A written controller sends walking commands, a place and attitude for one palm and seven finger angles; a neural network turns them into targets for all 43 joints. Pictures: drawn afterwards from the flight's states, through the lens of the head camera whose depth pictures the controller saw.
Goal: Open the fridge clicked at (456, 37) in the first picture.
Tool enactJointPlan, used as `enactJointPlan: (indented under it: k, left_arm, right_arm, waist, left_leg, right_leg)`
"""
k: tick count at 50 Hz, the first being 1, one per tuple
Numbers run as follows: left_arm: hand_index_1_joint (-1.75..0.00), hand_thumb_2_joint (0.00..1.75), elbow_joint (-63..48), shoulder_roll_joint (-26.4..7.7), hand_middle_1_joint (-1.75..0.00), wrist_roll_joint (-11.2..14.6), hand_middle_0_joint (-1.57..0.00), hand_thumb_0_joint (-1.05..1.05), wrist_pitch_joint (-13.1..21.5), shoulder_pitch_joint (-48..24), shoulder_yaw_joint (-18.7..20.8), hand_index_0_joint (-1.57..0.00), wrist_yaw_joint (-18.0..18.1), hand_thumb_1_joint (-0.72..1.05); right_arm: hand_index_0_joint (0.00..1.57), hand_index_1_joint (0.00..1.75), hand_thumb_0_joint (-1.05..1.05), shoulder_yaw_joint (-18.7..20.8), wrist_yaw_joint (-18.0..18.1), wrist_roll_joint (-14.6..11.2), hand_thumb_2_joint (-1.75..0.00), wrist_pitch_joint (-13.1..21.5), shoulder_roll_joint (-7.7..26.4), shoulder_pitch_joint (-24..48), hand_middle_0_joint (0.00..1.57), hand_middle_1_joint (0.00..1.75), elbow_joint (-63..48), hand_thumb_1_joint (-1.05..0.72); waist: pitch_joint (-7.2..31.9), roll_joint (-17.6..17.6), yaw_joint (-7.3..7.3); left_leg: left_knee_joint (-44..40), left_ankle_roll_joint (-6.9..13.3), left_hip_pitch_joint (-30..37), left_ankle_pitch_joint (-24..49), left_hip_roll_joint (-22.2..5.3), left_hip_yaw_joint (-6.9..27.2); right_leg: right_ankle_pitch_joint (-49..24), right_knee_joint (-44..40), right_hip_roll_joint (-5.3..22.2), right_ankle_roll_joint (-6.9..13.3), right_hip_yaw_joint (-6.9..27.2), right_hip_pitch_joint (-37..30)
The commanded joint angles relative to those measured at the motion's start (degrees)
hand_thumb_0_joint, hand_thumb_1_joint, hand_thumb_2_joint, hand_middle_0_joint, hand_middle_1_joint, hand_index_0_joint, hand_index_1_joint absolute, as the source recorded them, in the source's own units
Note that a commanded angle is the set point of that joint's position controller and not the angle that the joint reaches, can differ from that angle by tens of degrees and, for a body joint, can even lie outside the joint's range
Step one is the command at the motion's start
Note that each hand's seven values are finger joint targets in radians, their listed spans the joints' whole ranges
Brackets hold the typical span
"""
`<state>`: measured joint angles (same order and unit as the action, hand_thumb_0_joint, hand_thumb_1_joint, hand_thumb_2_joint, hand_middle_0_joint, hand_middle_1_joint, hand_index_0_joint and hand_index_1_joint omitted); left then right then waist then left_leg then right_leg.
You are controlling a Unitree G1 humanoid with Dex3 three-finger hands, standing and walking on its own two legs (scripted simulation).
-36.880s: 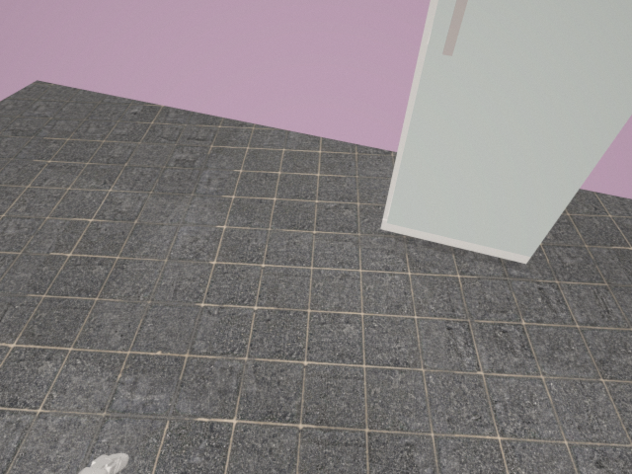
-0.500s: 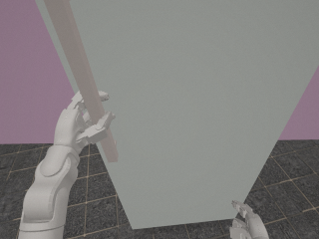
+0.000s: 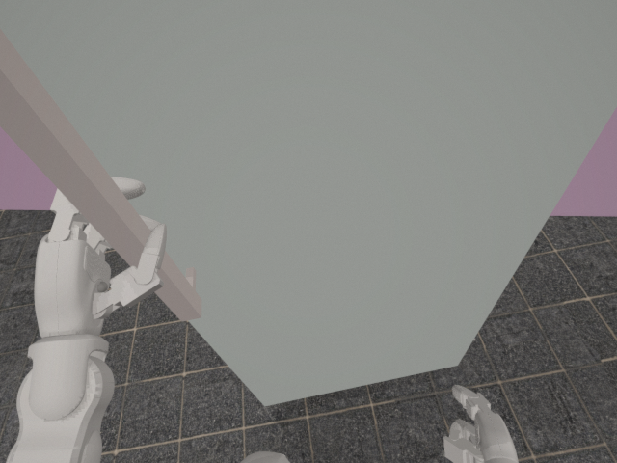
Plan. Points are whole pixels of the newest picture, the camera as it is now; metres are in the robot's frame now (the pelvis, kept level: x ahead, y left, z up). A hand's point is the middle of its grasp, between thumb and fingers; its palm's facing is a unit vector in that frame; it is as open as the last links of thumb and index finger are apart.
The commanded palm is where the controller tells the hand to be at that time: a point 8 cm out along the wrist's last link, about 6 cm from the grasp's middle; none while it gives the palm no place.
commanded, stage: walk backward, drawing the door open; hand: left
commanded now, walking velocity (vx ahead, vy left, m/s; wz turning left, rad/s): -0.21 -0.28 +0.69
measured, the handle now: (115, 194) +0.31 +0.17 +0.24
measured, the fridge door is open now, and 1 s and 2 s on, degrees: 16 45 74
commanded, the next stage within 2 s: stop walking and hold the door back in 1.84 s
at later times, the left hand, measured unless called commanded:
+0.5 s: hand (178, 404) +0.15 +0.09 +0.19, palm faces +0.34 -0.92 -0.21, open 7.5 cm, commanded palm +0.10 +0.12 +0.19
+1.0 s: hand out of the picture +0.06 +0.00 +0.19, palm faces +0.63 -0.75 -0.18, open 7.3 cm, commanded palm +0.00 +0.02 +0.19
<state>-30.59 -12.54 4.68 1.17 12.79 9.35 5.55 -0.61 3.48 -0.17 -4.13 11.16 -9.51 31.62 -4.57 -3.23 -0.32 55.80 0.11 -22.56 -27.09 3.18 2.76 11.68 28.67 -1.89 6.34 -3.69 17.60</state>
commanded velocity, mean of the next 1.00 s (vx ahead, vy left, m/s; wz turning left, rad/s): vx -0.16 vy -0.32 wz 0.73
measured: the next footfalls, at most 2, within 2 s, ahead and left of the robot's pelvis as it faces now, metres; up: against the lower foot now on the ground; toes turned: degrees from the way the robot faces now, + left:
left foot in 0.24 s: -0.05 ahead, +0.09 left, +0.00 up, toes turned +12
right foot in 0.56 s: -0.03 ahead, -0.30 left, +0.00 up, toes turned +20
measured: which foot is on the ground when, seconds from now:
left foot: up 0.00-0.22, down 0.24-0.56, up 0.58-0.82, down 0.84-1.00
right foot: down 0.00-0.22, up 0.24-0.54, down 0.56-0.82, up 0.84-1.00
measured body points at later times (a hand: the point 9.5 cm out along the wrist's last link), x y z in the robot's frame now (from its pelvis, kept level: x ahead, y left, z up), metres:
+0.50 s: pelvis -0.09 -0.13 +0.00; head -0.02 -0.09 +0.44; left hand +0.12 +0.14 +0.20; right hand +0.13 -0.29 -0.11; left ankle -0.09 +0.08 -0.74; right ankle -0.05 -0.32 -0.70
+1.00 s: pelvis -0.10 -0.30 +0.00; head -0.04 -0.22 +0.44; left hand +0.02 +0.04 +0.20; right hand +0.18 -0.35 -0.10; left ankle -0.16 -0.18 -0.74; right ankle +0.04 -0.40 -0.65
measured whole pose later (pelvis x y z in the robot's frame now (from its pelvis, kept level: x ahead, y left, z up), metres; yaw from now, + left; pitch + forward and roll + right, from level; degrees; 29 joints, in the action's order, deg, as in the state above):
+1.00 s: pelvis -0.10 -0.30 +0.00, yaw +40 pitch +0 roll -4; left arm -29.5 -16.6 1.9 4.5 -4.5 4.5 2.0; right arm 0.7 2.6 0.8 5.3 7.5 -4.9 35.7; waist -13.7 -0.2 -1.4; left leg 28.2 -1.6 -15.5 -12.2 -5.8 1.8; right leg 20.8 62.2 -0.3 -2.6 -0.3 33.4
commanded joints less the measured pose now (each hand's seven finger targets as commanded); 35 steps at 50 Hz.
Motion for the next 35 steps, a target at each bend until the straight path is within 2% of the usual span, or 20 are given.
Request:
enactJointPlan:
  k: [1, 3, 7, 9, 10, 11, 12, 13, 14, 16, 18, 22, 24, 26, 27, 28, 29, 30, 32, 35]
  left_arm:
    - [-1.4, 0.9, -15.7, -9.7, -1.4, -3.3, -0.45, 0.0, 9.6, -4.4, 4.7, -0.45, 0.9, 0.9]
    - [-1.4, 0.9, -18.4, -8.4, -1.4, -3.3, -0.45, 0.0, 10.8, -4.1, 3.7, -0.45, 1.4, 0.9]
    - [-1.4, 0.9, -20.8, -8.6, -1.4, -3.5, -0.45, 0.0, 11.8, -7.8, 2.8, -0.45, 1.6, 0.9]
    - [-1.4, 0.9, -21.3, -8.4, -1.4, -3.6, -0.45, 0.0, 12.9, -10.9, 1.1, -0.45, 1.0, 0.9]
    - [-1.4, 0.9, -20.6, -7.2, -1.4, -2.7, -0.45, 0.0, 13.6, -12.4, -0.6, -0.45, 0.7, 0.9]
    - [-1.4, 0.9, -20.7, -8.0, -1.4, -2.9, -0.45, 0.0, 14.7, -11.1, -0.3, -0.45, 0.8, 0.9]
    - [-1.4, 0.9, -18.3, -8.7, -1.4, -5.2, -0.45, 0.0, 14.8, -12.7, -0.1, -0.45, 0.7, 0.9]
    - [-1.4, 0.9, -19.8, -11.8, -1.4, -5.3, -0.45, 0.0, 14.1, -17.0, 2.2, -0.45, -0.1, 0.9]
    - [-1.4, 0.9, -24.9, -10.3, -1.4, -4.6, -0.45, 0.0, 13.6, -19.5, 2.1, -0.45, -1.8, 0.9]
    - [-1.4, 0.9, -24.5, -8.8, -1.4, -4.2, -0.45, 0.0, 13.0, -22.9, 0.7, -0.45, -1.8, 0.9]
    - [-1.4, 0.9, -18.1, -4.3, -1.4, -4.0, -0.45, 0.0, 10.5, -19.1, -2.6, -0.45, -1.6, 0.9]
    - [-1.4, 0.9, -17.6, -6.1, -1.4, -3.4, -0.45, 0.0, 9.4, -22.9, -1.1, -0.45, -1.7, 0.9]
    - [-1.4, 0.9, -16.4, -7.7, -1.4, -2.9, -0.45, 0.0, 9.8, -23.6, 1.3, -0.45, -1.0, 0.9]
    - [-1.4, 0.9, -16.8, -10.8, -1.4, -2.6, -0.45, 0.0, 10.2, -24.7, 4.1, -0.45, -0.6, 0.9]
    - [-1.4, 0.9, -17.5, -11.5, -1.4, -2.3, -0.45, 0.0, 10.3, -26.3, 3.7, -0.45, -0.5, 0.9]
    - [-1.4, 0.9, -18.0, -16.2, -1.4, -2.3, -0.45, 0.0, 10.4, -27.0, 7.1, -0.45, -0.1, 0.9]
    - [-1.4, 0.9, -17.6, -17.4, -1.4, -2.7, -0.45, 0.0, 10.7, -27.1, 8.9, -0.45, 0.3, 0.9]
    - [-1.4, 0.9, -17.4, -15.7, -1.4, -1.7, -0.45, 0.0, 10.2, -26.4, 9.3, -0.45, 0.0, 0.9]
    - [-1.4, 0.9, -17.3, -10.5, -1.4, -1.9, -0.45, 0.0, 9.9, -21.6, 4.8, -0.45, -0.4, 0.9]
    - [-1.4, 0.9, -16.9, -11.6, -1.4, -1.7, -0.45, 0.0, 10.9, -22.7, 6.7, -0.45, 0.3, 0.9]
  right_arm:
    - [0.2, 0.3, 0.0, 1.2, 0.5, 0.8, -0.9, 4.8, 2.5, 5.8, 0.2, 0.3, -9.4, -0.9]
    - [0.2, 0.3, 0.0, 1.2, 0.8, 1.0, -0.9, 5.3, 2.0, 5.2, 0.2, 0.3, -9.9, -0.9]
    - [0.2, 0.3, 0.0, 2.3, 1.1, 0.7, -0.9, 7.4, 1.9, 3.5, 0.2, 0.3, -8.4, -0.9]
    - [0.2, 0.3, 0.0, 2.3, 1.2, 0.6, -0.9, 9.1, 2.4, 0.0, 0.2, 0.3, -6.6, -0.9]
    - [0.2, 0.3, 0.0, 2.3, 1.1, 0.9, -0.9, 10.0, 3.4, -1.2, 0.2, 0.3, -6.6, -0.9]
    - [0.2, 0.3, 0.0, 3.3, 0.7, 3.6, -0.9, 10.7, 5.3, 4.3, 0.2, 0.3, -10.0, -0.9]
    - [0.2, 0.3, 0.0, 2.9, 0.4, 4.0, -0.9, 10.5, 4.4, 3.4, 0.2, 0.3, -9.2, -0.9]
    - [0.2, 0.3, 0.0, 5.2, -0.3, 2.0, -0.9, 10.3, 8.1, 7.4, 0.2, 0.3, -8.3, -0.9]
    - [0.2, 0.3, 0.0, 5.7, -1.2, 1.6, -0.9, 10.4, 6.8, 7.0, 0.2, 0.3, -7.9, -0.9]
    - [0.2, 0.3, 0.0, 5.6, -1.0, 1.4, -0.9, 11.9, 7.0, 7.2, 0.2, 0.3, -5.8, -0.9]
    - [0.2, 0.3, 0.0, 5.6, -1.2, 0.7, -0.9, 12.4, 6.5, 4.0, 0.2, 0.3, -3.9, -0.9]
    - [0.2, 0.3, 0.0, 6.1, -1.7, -0.4, -0.9, 13.3, 6.5, 4.4, 0.2, 0.3, -3.8, -0.9]
    - [0.2, 0.3, 0.0, 6.1, -1.9, -0.3, -0.9, 14.1, 6.1, 5.4, 0.2, 0.3, -3.6, -0.9]
    - [0.2, 0.3, 0.0, 5.8, -1.9, -0.8, -0.9, 14.2, 5.4, 4.9, 0.2, 0.3, -2.8, -0.9]
    - [0.2, 0.3, 0.0, 5.0, -2.0, -1.5, -0.9, 13.5, 3.2, 3.9, 0.2, 0.3, -2.8, -0.9]
    - [0.2, 0.3, 0.0, 4.3, -1.8, -1.4, -0.9, 12.8, 1.6, 6.2, 0.2, 0.3, -3.7, -0.9]
    - [0.2, 0.3, 0.0, 3.8, -0.9, -1.1, -0.9, 12.7, 1.7, 9.9, 0.2, 0.3, -4.5, -0.9]
    - [0.2, 0.3, 0.0, 5.4, 0.0, -1.3, -0.9, 12.9, 3.5, 9.8, 0.2, 0.3, -4.4, -0.9]
    - [0.2, 0.3, 0.0, 3.9, 0.7, -0.1, -0.9, 11.8, 1.8, 10.3, 0.2, 0.3, -4.7, -0.9]
    - [0.2, 0.3, 0.0, 2.4, 1.5, 0.9, -0.9, 10.1, 1.0, 10.3, 0.2, 0.3, -5.8, -0.9]
  waist:
    - [20.1, 8.8, 0.82]
    - [20.9, 8.7, 0.93]
    - [19.3, 16.3, 0.26]
    - [18.0, 9.7, -3.14]
    - [16.4, -8.0, -5.58]
    - [16.3, -23.2, -2.02]
    - [13.9, -10.5, -0.53]
    - [12.5, -2.1, 0.9]
    - [11.3, -0.6, 0.4]
    - [8.2, -6.0, 0.99]
    - [11.1, -7.5, 0.02]
    - [15.9, -18.0, -1.71]
    - [16.0, -18.5, -1.14]
    - [17.5, -12.4, -0.76]
    - [19.1, -1.8, -1.45]
    - [18.4, 14.8, -0.43]
    - [18.3, 16.6, 2.09]
    - [18.9, 20.9, 1.83]
    - [16.1, 12.9, 1.14]
    - [15.8, 14.4, 1.45]
  left_leg:
    - [7.0, -0.1, -3.6, 0.8, -1.9, -0.2]
    - [5.7, 0.0, -2.7, 0.4, -1.0, -2.7]
    - [-13.5, 0.6, 7.4, -3.1, 0.2, -13.3]
    - [-35.0, 1.9, 18.6, 5.6, -1.7, -13.7]
    - [-51.5, 4.7, 24.9, 16.9, -10.2, -4.5]
    - [-45.4, 11.2, 24.6, 33.6, -32.2, 23.4]
    - [-38.7, 16.0, 17.2, 49.6, -39.1, 34.6]
    - [-38.8, 15.6, 17.9, 51.6, -37.9, 27.6]
    - [-36.6, 12.8, 16.4, 45.9, -32.1, 18.6]
    - [-35.7, 9.6, 14.1, 35.3, -23.3, 12.6]
    - [-34.2, 5.2, 15.2, 37.3, -17.0, 5.8]
    - [-34.3, 5.3, 19.1, 34.8, -16.2, 11.3]
    - [-31.8, 5.1, 15.2, 31.6, -15.4, 12.7]
    - [-26.0, 2.1, 12.4, 23.7, -10.5, 8.6]
    - [-17.6, -0.7, 9.8, 15.8, -4.8, 3.0]
    - [-4.0, -2.6, -2.0, -3.8, -0.9, -3.3]
    - [12.4, -1.6, -7.4, -10.9, -1.3, -2.5]
    - [20.5, -1.2, -6.6, -10.9, -2.9, 1.5]
    - [18.7, -2.4, -10.3, -6.5, -4.5, -1.3]
    - [0.7, -2.3, -7.6, -5.6, -5.1, -7.9]
  right_leg:
    - [-37.8, -5.4, 17.5, -4.8, 8.4, -16.6]
    - [-32.0, -8.4, 16.5, -6.8, 6.5, -16.9]
    - [-30.8, -14.3, 11.6, -14.0, -1.1, -14.8]
    - [-32.9, -5.7, 5.3, -19.6, -7.4, -8.1]
    - [-25.3, 18.9, 0.5, -22.0, -8.1, -0.5]
    - [13.9, 47.6, 1.7, -14.9, 4.6, 14.0]
    - [20.4, 58.0, 2.3, -8.8, 14.2, 16.0]
    - [16.9, 55.1, 1.2, -8.1, 14.6, 20.1]
    - [15.4, 50.5, 4.1, -8.5, 14.0, 22.0]
    - [10.2, 41.3, 4.5, -9.6, 9.1, 19.5]
    - [7.4, 30.0, 1.3, -10.3, 4.4, 10.3]
    - [13.6, 13.6, -1.6, -11.6, 1.2, 2.7]
    - [12.8, 4.0, -2.4, -11.6, -0.1, -3.8]
    - [0.2, -10.6, -1.4, -11.4, -0.8, -11.9]
    - [-6.7, -14.7, 4.8, -9.0, 1.4, -15.0]
    - [-18.4, -12.2, 15.1, -4.4, 7.6, -17.9]
    - [-27.5, -9.4, 22.7, 0.2, 12.6, -13.1]
    - [-27.0, -7.3, 24.1, 2.0, 12.2, -11.2]
    - [-35.0, -1.5, 20.1, 3.8, 5.9, -17.1]
    - [-37.5, -0.6, 18.4, 2.6, -0.4, -21.0]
